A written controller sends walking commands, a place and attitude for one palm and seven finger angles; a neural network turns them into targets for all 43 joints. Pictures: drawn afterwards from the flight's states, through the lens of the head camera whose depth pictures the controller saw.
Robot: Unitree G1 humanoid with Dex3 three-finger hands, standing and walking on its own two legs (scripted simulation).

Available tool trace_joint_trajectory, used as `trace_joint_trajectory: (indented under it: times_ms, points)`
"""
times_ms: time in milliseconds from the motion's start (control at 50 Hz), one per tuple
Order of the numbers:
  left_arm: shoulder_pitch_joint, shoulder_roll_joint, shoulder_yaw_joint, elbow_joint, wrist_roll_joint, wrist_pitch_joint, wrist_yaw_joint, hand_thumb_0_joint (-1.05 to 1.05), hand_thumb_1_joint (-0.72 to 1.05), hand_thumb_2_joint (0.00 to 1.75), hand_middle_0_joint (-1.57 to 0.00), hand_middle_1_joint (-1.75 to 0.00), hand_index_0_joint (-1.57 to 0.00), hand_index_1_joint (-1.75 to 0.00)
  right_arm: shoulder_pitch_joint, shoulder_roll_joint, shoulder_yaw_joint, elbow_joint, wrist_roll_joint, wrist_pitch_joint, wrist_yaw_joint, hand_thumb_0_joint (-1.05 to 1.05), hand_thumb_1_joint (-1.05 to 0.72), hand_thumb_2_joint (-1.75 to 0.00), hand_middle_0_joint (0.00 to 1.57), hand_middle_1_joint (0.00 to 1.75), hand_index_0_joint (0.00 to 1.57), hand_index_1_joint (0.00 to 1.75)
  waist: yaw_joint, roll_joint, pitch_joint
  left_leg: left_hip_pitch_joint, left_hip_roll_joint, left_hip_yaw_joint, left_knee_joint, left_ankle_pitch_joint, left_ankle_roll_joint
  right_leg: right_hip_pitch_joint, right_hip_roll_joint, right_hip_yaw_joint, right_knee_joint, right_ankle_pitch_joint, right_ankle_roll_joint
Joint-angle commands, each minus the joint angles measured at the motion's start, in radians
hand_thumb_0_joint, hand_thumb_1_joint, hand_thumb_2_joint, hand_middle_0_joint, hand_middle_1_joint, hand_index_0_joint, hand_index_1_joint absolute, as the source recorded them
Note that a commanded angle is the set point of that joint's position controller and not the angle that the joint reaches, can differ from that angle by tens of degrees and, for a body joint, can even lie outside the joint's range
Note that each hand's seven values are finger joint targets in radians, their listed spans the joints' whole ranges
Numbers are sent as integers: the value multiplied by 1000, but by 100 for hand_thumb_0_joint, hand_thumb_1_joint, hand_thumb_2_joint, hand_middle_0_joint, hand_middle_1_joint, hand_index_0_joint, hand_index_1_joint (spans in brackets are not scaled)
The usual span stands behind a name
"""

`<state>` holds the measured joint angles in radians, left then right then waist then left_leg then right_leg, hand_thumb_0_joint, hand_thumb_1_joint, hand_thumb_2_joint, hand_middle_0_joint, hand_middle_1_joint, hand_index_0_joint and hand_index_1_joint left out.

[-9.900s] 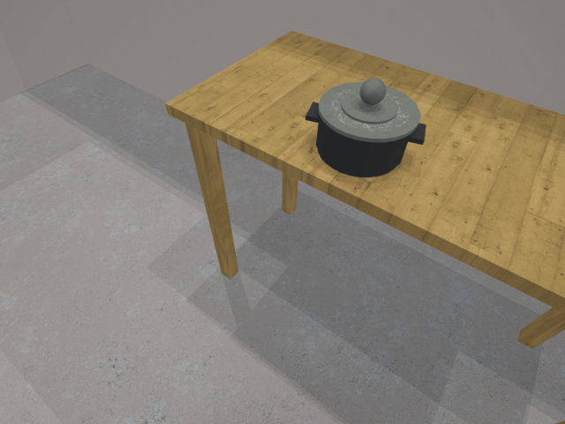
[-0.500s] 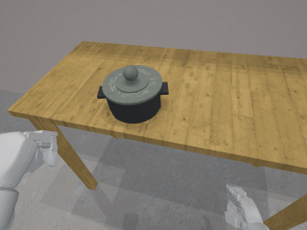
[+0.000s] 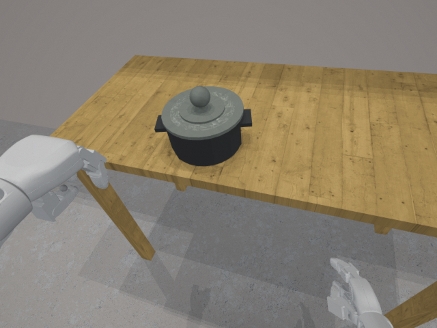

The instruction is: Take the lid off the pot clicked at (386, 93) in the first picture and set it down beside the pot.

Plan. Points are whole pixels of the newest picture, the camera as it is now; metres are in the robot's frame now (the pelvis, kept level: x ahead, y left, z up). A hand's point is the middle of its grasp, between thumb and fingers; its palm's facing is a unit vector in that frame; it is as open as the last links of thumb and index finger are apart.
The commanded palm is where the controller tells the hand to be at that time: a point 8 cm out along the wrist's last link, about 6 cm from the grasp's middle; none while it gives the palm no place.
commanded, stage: reach forward and open the fingers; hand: left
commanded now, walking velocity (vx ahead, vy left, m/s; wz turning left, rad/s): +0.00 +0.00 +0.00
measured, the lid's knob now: (199, 96) +0.54 +0.11 +0.15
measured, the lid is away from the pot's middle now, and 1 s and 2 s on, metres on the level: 0.00 0.00 0.00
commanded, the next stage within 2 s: move the open hand above the knob in 0.42 s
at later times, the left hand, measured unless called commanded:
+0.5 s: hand (74, 143) +0.31 +0.25 +0.23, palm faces -0.04 +0.09 -1.00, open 10.1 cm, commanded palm +0.27 +0.24 +0.30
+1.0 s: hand (110, 116) +0.37 +0.21 +0.23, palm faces -0.10 +0.06 -0.99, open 10.1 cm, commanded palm +0.34 +0.20 +0.30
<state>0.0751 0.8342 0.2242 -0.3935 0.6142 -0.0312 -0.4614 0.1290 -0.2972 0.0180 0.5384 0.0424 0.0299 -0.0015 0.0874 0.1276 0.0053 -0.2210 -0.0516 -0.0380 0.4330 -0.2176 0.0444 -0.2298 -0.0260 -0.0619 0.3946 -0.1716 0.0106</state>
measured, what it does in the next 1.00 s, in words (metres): stands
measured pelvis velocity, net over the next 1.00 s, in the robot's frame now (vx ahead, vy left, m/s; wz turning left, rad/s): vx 0.00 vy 0.00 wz -0.01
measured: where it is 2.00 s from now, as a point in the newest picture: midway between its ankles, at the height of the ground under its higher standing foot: outside the picture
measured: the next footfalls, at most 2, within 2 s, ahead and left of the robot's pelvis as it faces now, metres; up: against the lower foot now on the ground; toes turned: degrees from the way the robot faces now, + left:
none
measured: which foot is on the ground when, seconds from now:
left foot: down 0.00-1.00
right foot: down 0.00-1.00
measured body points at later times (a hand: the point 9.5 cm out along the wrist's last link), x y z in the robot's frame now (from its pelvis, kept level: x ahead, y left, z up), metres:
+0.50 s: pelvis -0.02 +0.01 +0.00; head -0.01 -0.04 +0.44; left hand +0.30 +0.24 +0.28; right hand +0.19 -0.22 -0.09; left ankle +0.01 +0.09 -0.74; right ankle +0.02 -0.13 -0.74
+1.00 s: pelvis +0.00 +0.00 +0.00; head +0.02 -0.05 +0.44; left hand +0.36 +0.21 +0.28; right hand +0.20 -0.24 -0.10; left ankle +0.01 +0.09 -0.74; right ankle +0.02 -0.13 -0.74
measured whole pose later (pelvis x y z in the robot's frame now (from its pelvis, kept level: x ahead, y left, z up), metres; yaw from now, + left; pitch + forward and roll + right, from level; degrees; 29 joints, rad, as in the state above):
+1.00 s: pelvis +0.00 +0.00 +0.00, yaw -1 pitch +2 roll +0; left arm -0.56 0.74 -0.04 0.00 0.77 0.14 -0.57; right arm 0.11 -0.31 0.02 0.55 0.07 0.08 0.03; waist 0.04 0.12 0.00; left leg -0.25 -0.06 -0.02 0.44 -0.22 0.04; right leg -0.29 -0.04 -0.05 0.46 -0.20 0.00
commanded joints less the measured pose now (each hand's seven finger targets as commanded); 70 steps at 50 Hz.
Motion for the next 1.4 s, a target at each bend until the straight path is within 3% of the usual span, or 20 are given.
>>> trace_joint_trajectory:
  times_ms: [0, 160, 300, 360, 500, 560, 600, 660, 700, 740, 800, 880, 920, 1000, 1060, 1100, 1180, 1240, 1300, 1380]
  points:
    - [-339, 283, 184, -92, 17, 3, 23, 0, -22, 155, -91, -26, -91, -26, -154, -101, -35, -170, 6, -52, 5, 0, -90, -90, 20, 30, 20, 30, -9, -43, -254, 56, 7, -6, -67, 190, -2, 95, 17, 2, -44, 60, -5]
    - [-489, 272, 127, 26, 49, 33, 13, 0, -37, 159, -85, -8, -85, -8, -153, -98, -34, -167, 11, -61, 0, 0, -90, -90, 20, 30, 20, 30, -9, -39, -189, 26, 22, -18, -97, 63, -4, 45, 20, 3, -32, -55, -12]
    - [-648, 278, 93, 12, 79, 46, 2, 0, -37, 159, -85, -8, -85, -8, -165, -95, -28, -178, 17, -62, 9, 0, -90, -90, 20, 30, 20, 30, -10, -9, -267, 46, 22, -33, -102, 67, -5, 65, 22, 12, -6, -39, -25]
    - [-662, 263, 83, 109, 85, 64, -1, 0, -37, 160, -85, -8, -85, -8, -147, -101, -29, -165, 19, -56, 5, 0, -90, -90, 20, 30, 20, 30, -15, -58, -196, 18, 29, -28, -101, 49, -4, 28, 23, 4, -11, -58, -22]
    - [-799, 291, 72, 67, 102, 78, -28, 0, -38, 161, -85, -8, -85, -8, -159, -97, -25, -174, 20, -57, 15, 0, -90, -90, 20, 30, 20, 30, -17, -15, -318, 66, 14, -22, -71, 159, -1, 73, 20, 14, 6, 26, -31]
    - [-773, 239, 32, 210, 124, 108, -33, 0, -38, 161, -85, -8, -85, -8, -137, -109, -28, -155, 26, -40, 15, 0, -90, -90, 20, 30, 20, 30, -26, -88, -221, 18, 17, -9, -70, 132, -2, 37, 20, 4, -4, 15, -27]
    - [-832, 215, -7, 125, 123, 107, -45, 0, -38, 161, -85, -8, -85, -8, -158, -102, -25, -173, 30, -38, 26, 0, -90, -90, 20, 30, 20, 30, -29, -68, -309, 55, 6, -5, -62, 179, 1, 75, 20, 8, 5, 62, -30]
    - [-848, 202, -23, 126, 126, 115, -47, 0, -38, 161, -85, -8, -85, -8, -162, -98, -26, -168, 28, -35, 21, 0, -90, -90, 20, 30, 20, 30, -33, -75, -290, 66, 5, -2, -49, 193, 6, 60, 17, 10, 10, 79, -26]
    - [-935, 273, 21, 139, 145, 123, -47, 0, -38, 161, -85, -8, -85, -8, -147, -105, -23, -158, 26, -30, 23, 0, -90, -90, 20, 30, 20, 30, -34, -70, -347, 71, 1, -5, -48, 224, 3, 100, 20, 13, 15, 106, -32]
    - [-933, 247, 2, 225, 148, 136, -49, 0, -38, 161, -85, -8, -85, -8, -144, -107, -26, -146, 27, -21, 16, 0, -90, -90, 20, 30, 20, 30, -39, -102, -287, 46, 1, 0, -45, 202, 5, 76, 15, 11, 12, 103, -28]
    - [-997, 228, -31, 182, 149, 142, -58, 0, -38, 161, -85, -8, -85, -8, -157, -99, -22, -158, 28, -16, 26, 0, -90, -90, 20, 30, 20, 30, -38, -65, -382, 76, -10, 1, -36, 261, 6, 126, 14, 21, 28, 162, -34]
    - [-903, 183, -49, 296, 147, 162, -61, 0, -38, 161, -85, -8, -85, -8, -140, -116, -29, -157, 39, -8, 31, 0, -90, -90, 20, 30, 20, 30, -56, -116, -299, 63, -4, 5, -9, 247, 9, 71, 21, 18, 29, 174, -35]
    - [-1040, 157, -108, 251, 157, 163, -71, 0, -38, 161, -85, -8, -85, -8, -164, -102, -25, -159, 38, 7, 30, 0, -90, -90, 20, 30, 20, 30, -57, -106, -319, 57, -6, 11, -32, 224, 8, 90, 12, 15, 27, 149, -29]
    - [-1119, 218, -73, 274, 182, 175, -62, 0, -38, 161, -85, -8, -85, -8, -142, -100, -22, -146, 31, 8, 29, 0, -90, -90, 20, 30, 20, 30, -53, -86, -391, 77, -10, 1, -31, 258, 9, 125, 14, 23, 36, 171, -37]
    - [-1156, 138, -150, 373, 185, 190, -65, 0, -38, 161, -85, -8, -85, -8, -142, -103, -25, -137, 37, 21, 25, 0, -90, -90, 20, 30, 20, 30, -65, -106, -313, 52, -7, 5, -39, 207, 8, 75, 11, 15, 32, 133, -37]
    - [-1221, 128, -175, 311, 194, 189, -65, 0, -38, 161, -85, -8, -85, -8, -147, -94, -22, -152, 38, 19, 33, 0, -90, -90, 20, 30, 20, 30, -64, -78, -405, 90, -12, 3, -36, 248, 8, 117, 15, 22, 44, 161, -42]
    - [-1177, 149, -135, 400, 197, 203, -52, 0, -38, 161, -85, -8, -85, -8, -118, -117, -32, -140, 39, 26, 36, 0, -90, -90, 20, 30, 20, 30, -71, -108, -369, 88, -8, 0, -10, 273, 12, 95, 17, 25, 48, 194, -50]
    - [-1266, 69, -227, 467, 217, 224, -65, 0, -38, 161, -85, -8, -85, -8, -127, -100, -23, -134, 41, 42, 34, 0, -90, -90, 20, 30, 20, 30, -79, -138, -320, 47, -3, 10, -41, 217, 9, 78, 12, 14, 43, 149, -43]
    - [-1366, 104, -218, 411, 231, 222, -60, 0, -38, 161, -85, -8, -85, -8, -117, -97, -24, -146, 39, 40, 34, 0, -90, -90, 20, 30, 20, 30, -77, -96, -428, 89, -10, 9, -38, 260, 13, 128, 17, 28, 54, 183, -48]
    - [-1333, 87, -213, 512, 222, 230, -51, 0, -38, 161, -85, -8, -85, -8, -83, -115, -32, -132, 41, 37, 33, 0, -90, -90, 20, 30, 20, 30, -91, -127, -401, 98, -6, -1, -12, 303, 13, 99, 19, 26, 61, 219, -53]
